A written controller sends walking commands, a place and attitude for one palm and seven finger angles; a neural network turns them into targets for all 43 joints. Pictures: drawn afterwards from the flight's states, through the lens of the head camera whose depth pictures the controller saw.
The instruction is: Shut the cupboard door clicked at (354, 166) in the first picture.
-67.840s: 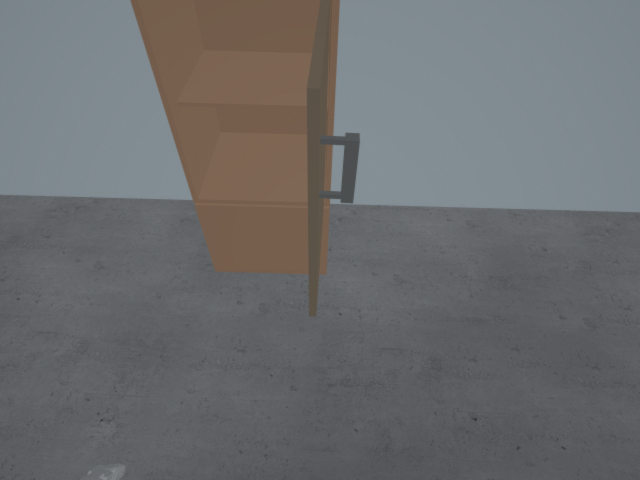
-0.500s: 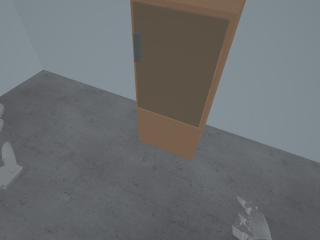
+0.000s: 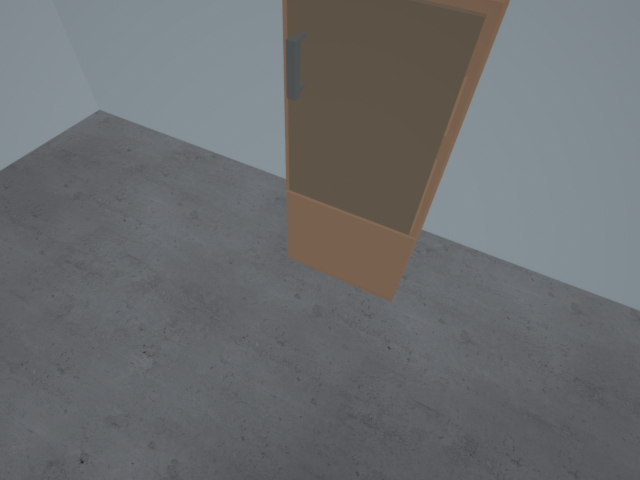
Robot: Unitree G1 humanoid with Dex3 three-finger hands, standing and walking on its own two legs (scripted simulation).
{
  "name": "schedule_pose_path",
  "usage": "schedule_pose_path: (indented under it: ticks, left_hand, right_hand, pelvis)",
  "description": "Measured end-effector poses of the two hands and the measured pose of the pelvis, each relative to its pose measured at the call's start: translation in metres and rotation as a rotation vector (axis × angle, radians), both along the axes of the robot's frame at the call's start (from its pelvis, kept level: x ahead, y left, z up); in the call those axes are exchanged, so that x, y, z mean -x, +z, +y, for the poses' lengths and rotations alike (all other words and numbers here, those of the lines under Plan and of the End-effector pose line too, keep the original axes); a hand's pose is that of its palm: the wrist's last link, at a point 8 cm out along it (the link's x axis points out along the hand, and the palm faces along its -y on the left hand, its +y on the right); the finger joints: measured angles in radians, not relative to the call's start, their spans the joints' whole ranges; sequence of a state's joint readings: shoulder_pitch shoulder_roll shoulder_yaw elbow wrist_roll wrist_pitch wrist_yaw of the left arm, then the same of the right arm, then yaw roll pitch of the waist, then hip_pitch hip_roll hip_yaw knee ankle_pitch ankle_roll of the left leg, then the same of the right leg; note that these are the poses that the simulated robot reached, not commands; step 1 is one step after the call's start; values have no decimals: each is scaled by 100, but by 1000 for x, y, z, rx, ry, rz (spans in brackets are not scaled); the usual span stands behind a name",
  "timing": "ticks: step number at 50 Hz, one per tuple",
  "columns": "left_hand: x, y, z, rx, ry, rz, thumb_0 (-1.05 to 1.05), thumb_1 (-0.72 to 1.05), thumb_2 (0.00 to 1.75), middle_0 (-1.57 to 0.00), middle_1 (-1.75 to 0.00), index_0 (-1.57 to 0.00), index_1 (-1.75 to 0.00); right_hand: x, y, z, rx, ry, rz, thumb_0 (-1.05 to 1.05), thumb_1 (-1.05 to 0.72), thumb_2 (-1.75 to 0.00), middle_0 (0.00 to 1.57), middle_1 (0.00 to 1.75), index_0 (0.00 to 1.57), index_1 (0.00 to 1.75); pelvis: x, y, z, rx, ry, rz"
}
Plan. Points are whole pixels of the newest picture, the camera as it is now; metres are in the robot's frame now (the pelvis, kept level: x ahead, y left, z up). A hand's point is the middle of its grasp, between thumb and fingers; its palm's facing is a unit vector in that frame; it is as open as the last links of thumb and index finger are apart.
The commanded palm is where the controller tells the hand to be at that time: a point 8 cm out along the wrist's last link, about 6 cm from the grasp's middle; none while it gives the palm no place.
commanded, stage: let the arm hang, fingers relaxed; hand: left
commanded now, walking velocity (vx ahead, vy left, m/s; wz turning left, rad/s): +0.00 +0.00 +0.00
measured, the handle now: (297, 66) +0.93 +0.11 +0.05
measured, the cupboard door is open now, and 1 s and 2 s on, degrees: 0 0 0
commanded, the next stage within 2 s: look to check the result in 0.66 s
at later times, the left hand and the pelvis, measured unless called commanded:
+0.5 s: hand out of the picture +0.00 +0.19 -0.17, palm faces +0.01 -0.98 -0.19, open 7.4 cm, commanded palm none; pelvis -0.01 +0.01 +0.00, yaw -1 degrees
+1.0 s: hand out of the picture +0.00 +0.20 -0.17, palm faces +0.00 -0.97 -0.23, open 7.4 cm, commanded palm none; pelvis +0.00 +0.01 +0.00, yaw -1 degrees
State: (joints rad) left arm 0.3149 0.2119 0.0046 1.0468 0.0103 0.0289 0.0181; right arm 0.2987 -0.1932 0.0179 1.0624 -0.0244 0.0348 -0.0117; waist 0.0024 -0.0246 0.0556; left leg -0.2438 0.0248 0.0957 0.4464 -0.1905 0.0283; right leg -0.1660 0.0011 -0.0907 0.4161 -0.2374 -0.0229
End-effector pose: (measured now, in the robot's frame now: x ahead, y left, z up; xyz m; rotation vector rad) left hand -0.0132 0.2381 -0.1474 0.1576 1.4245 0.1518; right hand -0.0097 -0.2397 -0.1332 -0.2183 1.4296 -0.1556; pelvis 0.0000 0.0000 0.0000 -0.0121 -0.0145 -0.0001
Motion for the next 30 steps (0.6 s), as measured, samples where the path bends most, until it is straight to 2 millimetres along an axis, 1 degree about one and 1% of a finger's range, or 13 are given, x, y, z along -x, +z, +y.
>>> schedule_pose_path:
  ticks: [2, 4, 6, 9, 13, 18, 23, 26, 30]
  left_hand:
    - [16, 3, 4, -9, 8, 46, 0, 96, 89, -21, -30, -21, -30]
    - [27, 5, 7, -18, 14, 78, 0, 95, 89, -21, -30, -21, -30]
    - [34, 8, 10, -27, 17, 96, 1, 94, 89, -21, -30, -21, -30]
    - [36, 9, 12, -34, 17, 99, 1, 92, 89, -21, -30, -20, -30]
    - [28, 9, 12, -34, 13, 68, 1, 91, 89, -20, -30, -20, -30]
    - [9, 7, 7, -21, 1, 3, 1, 91, 89, -20, -30, -20, -30]
    - [-8, 5, 0, -1, -11, -51, 1, 91, 89, -20, -30, -20, -30]
    - [-14, 5, -3, 8, -17, -66, 1, 91, 89, -20, -30, -20, -30]
    - [-16, 4, -5, 14, -19, -67, 1, 91, 89, -20, -30, -20, -30]
  right_hand:
    - [14, -2, 5, -10, -22, 33, 1, -91, -90, 20, 30, 20, 29]
    - [25, -4, 10, -21, -40, 50, 1, -91, -90, 20, 30, 20, 29]
    - [31, -6, 15, -31, -53, 57, 1, -91, -90, 20, 30, 20, 29]
    - [33, -9, 22, -45, -64, 52, 1, -91, -90, 20, 30, 20, 29]
    - [29, -12, 28, -59, -68, 23, 1, -91, -90, 20, 30, 20, 29]
    - [15, -13, 32, -65, -65, -30, 1, -91, -90, 21, 30, 20, 29]
    - [3, -12, 33, -62, -59, -74, 1, -91, -90, 20, 30, 20, 29]
    - [-2, -11, 31, -58, -58, -87, 1, -91, -90, 20, 30, 20, 29]
    - [-3, -9, 28, -50, -57, -87, 1, -91, -90, 20, 30, 20, 29]
  pelvis:
    - [0, 1, 2, 1, -3, -3]
    - [1, 2, 3, 1, -6, -7]
    - [2, 2, 5, 0, -8, -10]
    - [3, 2, 8, -1, -12, -13]
    - [4, 2, 10, -4, -15, -15]
    - [5, 2, 12, -7, -17, -19]
    - [6, 3, 13, -9, -18, -19]
    - [6, 3, 13, -9, -19, -18]
    - [5, 3, 13, -9, -19, -16]
